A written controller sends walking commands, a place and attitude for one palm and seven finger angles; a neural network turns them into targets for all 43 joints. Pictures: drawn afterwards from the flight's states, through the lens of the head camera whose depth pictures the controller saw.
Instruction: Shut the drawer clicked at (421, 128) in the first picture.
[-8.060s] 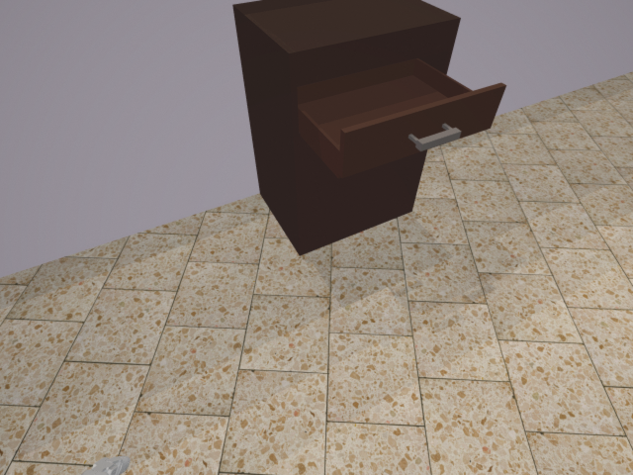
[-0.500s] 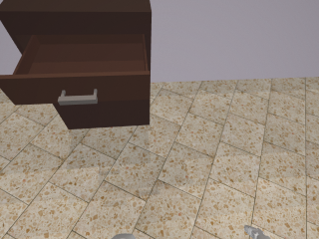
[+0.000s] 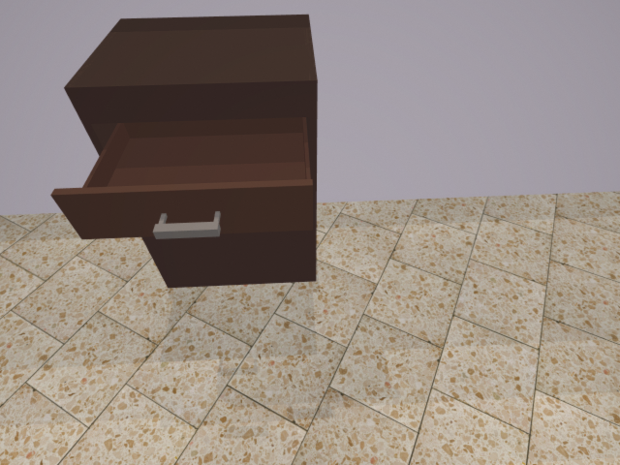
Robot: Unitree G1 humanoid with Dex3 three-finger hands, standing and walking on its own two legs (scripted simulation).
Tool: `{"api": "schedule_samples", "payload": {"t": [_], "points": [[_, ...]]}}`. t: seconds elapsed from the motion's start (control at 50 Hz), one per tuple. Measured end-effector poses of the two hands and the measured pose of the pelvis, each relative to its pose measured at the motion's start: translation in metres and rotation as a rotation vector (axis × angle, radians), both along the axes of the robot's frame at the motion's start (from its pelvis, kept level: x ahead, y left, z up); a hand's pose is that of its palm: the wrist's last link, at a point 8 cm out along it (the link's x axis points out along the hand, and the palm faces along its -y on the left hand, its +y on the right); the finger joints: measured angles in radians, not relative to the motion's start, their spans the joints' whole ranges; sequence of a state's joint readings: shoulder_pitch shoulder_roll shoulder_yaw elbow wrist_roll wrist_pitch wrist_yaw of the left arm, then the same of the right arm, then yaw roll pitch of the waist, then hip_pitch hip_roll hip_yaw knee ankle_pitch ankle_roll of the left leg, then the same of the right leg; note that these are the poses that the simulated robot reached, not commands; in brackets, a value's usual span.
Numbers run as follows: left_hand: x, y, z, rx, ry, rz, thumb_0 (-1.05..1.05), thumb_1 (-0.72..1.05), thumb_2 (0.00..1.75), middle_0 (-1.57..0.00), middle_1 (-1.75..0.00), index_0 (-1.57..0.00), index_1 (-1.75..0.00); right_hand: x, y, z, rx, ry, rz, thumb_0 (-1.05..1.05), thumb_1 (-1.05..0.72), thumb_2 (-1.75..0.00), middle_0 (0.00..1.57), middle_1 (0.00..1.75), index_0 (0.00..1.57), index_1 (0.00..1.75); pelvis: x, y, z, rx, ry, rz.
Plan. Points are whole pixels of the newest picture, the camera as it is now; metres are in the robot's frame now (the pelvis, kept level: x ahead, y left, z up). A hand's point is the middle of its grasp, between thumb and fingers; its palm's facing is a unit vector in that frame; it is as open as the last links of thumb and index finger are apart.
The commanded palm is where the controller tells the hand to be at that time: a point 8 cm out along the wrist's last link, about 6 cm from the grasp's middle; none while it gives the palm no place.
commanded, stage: take the last steps up to it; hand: left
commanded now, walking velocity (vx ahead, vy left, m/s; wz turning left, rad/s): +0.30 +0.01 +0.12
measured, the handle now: (189, 223) +0.60 +0.29 -0.11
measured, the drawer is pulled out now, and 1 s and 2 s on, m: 0.26 0.26 0.26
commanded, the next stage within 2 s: come to a stop and stand still in 0.82 s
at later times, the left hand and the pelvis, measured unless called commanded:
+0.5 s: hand out of the picture -0.05 +0.12 -0.15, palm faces +0.25 -0.96 -0.16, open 7.4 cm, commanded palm none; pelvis +0.10 +0.01 +0.00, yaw +6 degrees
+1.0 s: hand (190, 340) +0.35 +0.23 -0.15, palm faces +0.06 -0.97 -0.24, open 7.4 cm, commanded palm none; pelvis +0.25 +0.04 -0.01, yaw +2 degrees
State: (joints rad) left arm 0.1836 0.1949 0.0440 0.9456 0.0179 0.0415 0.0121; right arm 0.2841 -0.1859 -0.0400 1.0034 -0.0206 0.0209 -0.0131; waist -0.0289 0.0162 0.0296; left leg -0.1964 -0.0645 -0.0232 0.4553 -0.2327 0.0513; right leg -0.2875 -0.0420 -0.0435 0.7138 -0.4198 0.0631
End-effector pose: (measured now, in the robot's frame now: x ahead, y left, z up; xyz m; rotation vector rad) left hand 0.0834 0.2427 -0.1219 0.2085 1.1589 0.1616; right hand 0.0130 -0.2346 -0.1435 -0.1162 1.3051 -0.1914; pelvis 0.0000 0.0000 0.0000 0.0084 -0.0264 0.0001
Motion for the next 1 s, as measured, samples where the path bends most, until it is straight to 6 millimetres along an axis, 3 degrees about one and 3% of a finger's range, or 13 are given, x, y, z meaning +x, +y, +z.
{"api": "schedule_samples", "payload": {"t": [0.06, 0.12, 0.28, 0.4, 0.48, 0.56, 0.6, 0.66, 0.7, 0.8, 0.9, 1.0], "points": [[-0.007, -0.015, -0.002, 0.012, -0.012, 0.002, 0.01, 0.90, 0.90, -0.20, -0.30, -0.20, -0.30, -0.016, -0.011, -0.015, 0.025, 0.046, -0.015, 0.01, -0.91, -0.90, 0.20, 0.30, 0.20, 0.30, 0.003, -0.013, -0.007, 0.011, 0.000, 0.010], [-0.029, -0.029, 0.002, 0.005, 0.009, 0.050, 0.01, 0.90, 0.90, -0.20, -0.30, -0.20, -0.30, -0.020, -0.020, -0.016, 0.044, 0.097, 0.007, 0.01, -0.91, -0.90, 0.20, 0.30, 0.20, 0.30, 0.010, -0.021, -0.003, 0.009, -0.007, 0.035], [-0.105, -0.058, 0.004, -0.044, 0.232, 0.181, 0.01, 0.90, 0.90, -0.20, -0.30, -0.20, -0.30, 0.019, -0.030, -0.004, 0.049, 0.100, 0.043, 0.01, -0.91, -0.90, 0.20, 0.29, 0.20, 0.30, 0.039, -0.026, 0.010, 0.024, -0.005, 0.070], [-0.141, -0.074, 0.004, -0.105, 0.385, 0.275, 0.01, 0.90, 0.90, -0.20, -0.30, -0.20, -0.30, 0.085, -0.012, -0.004, 0.045, 0.079, 0.117, 0.01, -0.91, -0.90, 0.20, 0.29, 0.19, 0.30, 0.068, -0.013, 0.007, 0.015, 0.012, 0.091], [-0.147, -0.073, 0.002, -0.144, 0.474, 0.324, 0.01, 0.90, 0.90, -0.20, -0.30, -0.20, -0.30, 0.152, 0.017, -0.004, 0.049, 0.010, 0.183, 0.01, -0.91, -0.90, 0.20, 0.29, 0.19, 0.30, 0.093, 0.005, 0.002, 0.006, 0.027, 0.098], [-0.137, -0.057, -0.010, -0.177, 0.544, 0.348, 0.01, 0.90, 0.90, -0.20, -0.30, -0.20, -0.30, 0.226, 0.056, -0.006, 0.043, -0.108, 0.239, 0.01, -0.91, -0.90, 0.20, 0.29, 0.19, 0.30, 0.123, 0.029, -0.011, -0.006, 0.038, 0.091], [-0.122, -0.043, -0.019, -0.185, 0.564, 0.335, 0.01, 0.90, 0.90, -0.20, -0.30, -0.20, -0.30, 0.254, 0.072, -0.006, 0.033, -0.177, 0.241, 0.01, -0.91, -0.90, 0.20, 0.29, 0.20, 0.30, 0.136, 0.041, -0.018, -0.004, 0.033, 0.082], [-0.075, -0.014, -0.026, -0.161, 0.509, 0.290, 0.01, 0.90, 0.90, -0.20, -0.30, -0.20, -0.30, 0.269, 0.087, 0.003, 0.034, -0.218, 0.210, 0.01, -0.91, -0.90, 0.20, 0.29, 0.20, 0.30, 0.155, 0.050, -0.013, 0.002, 0.016, 0.059], [-0.032, 0.007, -0.028, -0.136, 0.427, 0.255, 0.01, 0.90, 0.90, -0.20, -0.30, -0.20, -0.30, 0.269, 0.090, 0.009, 0.032, -0.221, 0.168, 0.00, -0.91, -0.90, 0.20, 0.29, 0.20, 0.30, 0.167, 0.054, -0.007, 0.003, 0.008, 0.051], [0.089, 0.047, -0.023, -0.072, 0.181, 0.169, 0.01, 0.91, 0.90, -0.20, -0.30, -0.20, -0.30, 0.273, 0.071, 0.021, -0.027, -0.225, 0.101, -0.04, -0.96, -0.90, 0.21, 0.30, 0.20, 0.30, 0.194, 0.058, 0.002, 0.013, 0.004, 0.039], [0.190, 0.054, -0.008, -0.037, -0.002, 0.102, 0.01, 0.91, 0.90, -0.19, -0.30, -0.19, -0.30, 0.251, 0.057, 0.011, -0.024, -0.092, 0.074, -0.03, -0.94, -0.90, 0.20, 0.30, 0.20, 0.30, 0.221, 0.053, 0.002, 0.025, 0.000, 0.039], [0.258, 0.037, -0.002, -0.007, -0.061, 0.024, 0.01, 0.91, 0.90, -0.19, -0.30, -0.19, -0.30, 0.225, 0.049, -0.011, 0.021, 0.061, 0.015, -0.01, -0.92, -0.90, 0.20, 0.29, 0.20, 0.30, 0.251, 0.038, -0.005, 0.034, -0.009, 0.033]]}}
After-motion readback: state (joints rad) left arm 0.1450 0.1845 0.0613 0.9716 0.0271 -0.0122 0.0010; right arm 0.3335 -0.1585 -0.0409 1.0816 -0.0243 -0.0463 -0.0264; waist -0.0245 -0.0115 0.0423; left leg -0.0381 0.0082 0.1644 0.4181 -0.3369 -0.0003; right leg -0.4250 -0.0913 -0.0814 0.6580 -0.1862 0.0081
